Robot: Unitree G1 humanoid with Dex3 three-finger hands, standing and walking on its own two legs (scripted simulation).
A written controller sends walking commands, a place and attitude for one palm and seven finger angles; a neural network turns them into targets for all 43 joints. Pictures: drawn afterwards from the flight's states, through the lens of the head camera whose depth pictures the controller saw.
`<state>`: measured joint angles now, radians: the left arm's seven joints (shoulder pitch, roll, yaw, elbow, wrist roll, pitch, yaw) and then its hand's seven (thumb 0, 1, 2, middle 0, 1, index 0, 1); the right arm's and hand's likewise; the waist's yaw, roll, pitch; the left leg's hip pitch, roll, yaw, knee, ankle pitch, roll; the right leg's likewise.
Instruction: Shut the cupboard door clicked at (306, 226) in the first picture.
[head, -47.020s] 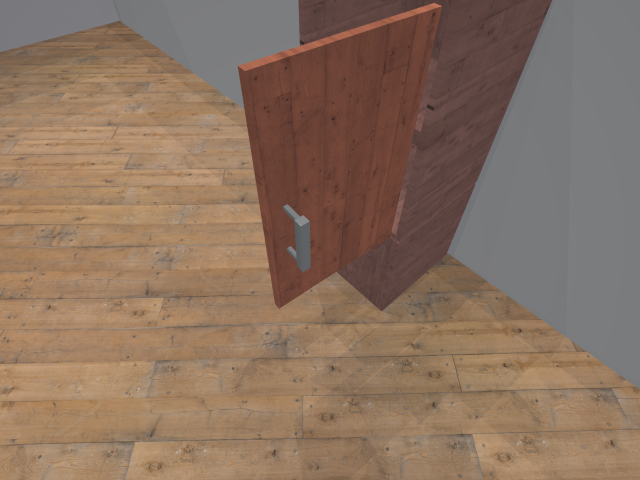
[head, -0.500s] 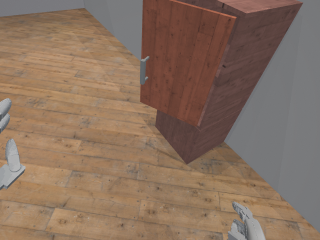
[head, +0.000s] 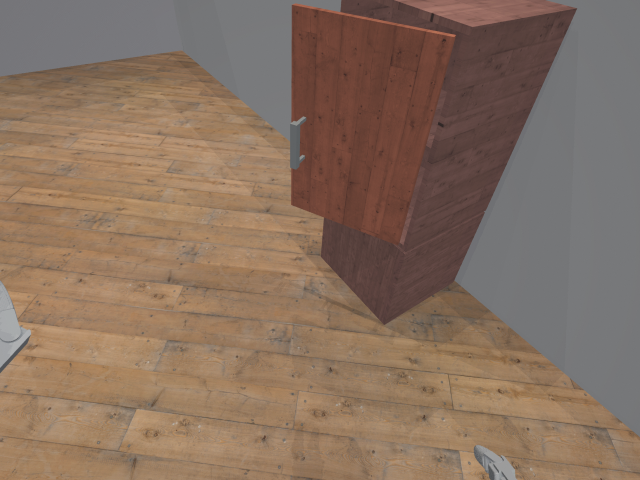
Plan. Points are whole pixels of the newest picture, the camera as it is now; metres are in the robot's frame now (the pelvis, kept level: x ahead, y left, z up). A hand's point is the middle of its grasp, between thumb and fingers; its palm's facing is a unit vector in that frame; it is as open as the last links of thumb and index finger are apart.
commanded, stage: stop stepping back and stand still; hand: left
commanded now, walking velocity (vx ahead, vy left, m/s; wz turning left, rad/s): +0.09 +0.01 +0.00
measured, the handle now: (298, 142) +1.00 +0.07 -0.08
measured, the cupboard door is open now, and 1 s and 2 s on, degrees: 28 28 28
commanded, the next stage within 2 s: let the arm hang, fingers relaxed in 0.54 s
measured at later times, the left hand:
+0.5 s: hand (40, 300) +0.24 +0.28 +0.17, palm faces +0.41 -0.79 -0.46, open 7.4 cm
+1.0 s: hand out of the picture +0.06 +0.20 -0.17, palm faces +0.00 -0.98 -0.18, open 7.0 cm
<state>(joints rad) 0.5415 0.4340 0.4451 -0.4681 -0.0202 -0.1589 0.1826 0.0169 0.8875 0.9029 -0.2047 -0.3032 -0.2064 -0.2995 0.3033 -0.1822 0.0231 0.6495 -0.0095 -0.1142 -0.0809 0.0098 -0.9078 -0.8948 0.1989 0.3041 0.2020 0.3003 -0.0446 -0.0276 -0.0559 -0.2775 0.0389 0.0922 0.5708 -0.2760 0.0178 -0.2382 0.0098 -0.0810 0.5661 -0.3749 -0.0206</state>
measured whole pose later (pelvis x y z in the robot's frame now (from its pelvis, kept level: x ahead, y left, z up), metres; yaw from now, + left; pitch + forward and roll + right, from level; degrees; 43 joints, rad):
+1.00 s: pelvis +0.01 +0.02 +0.01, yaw +0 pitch -1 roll -1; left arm 0.27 0.20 0.00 0.92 0.01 0.04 0.02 -0.01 0.99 0.90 -0.21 -0.30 -0.21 -0.30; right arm 0.25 -0.24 0.02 0.98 -0.03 0.03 0.00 0.00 -0.91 -0.89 0.20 0.30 0.20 0.30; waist -0.02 -0.04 0.06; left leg -0.29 0.02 0.06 0.50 -0.20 0.02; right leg -0.20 -0.01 -0.07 0.49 -0.28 -0.01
